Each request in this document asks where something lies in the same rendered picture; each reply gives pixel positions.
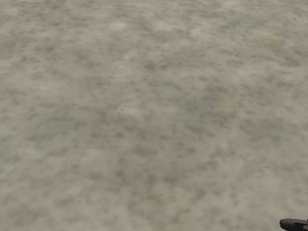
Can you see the right robot hand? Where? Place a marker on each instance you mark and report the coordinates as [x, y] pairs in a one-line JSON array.
[[292, 224]]

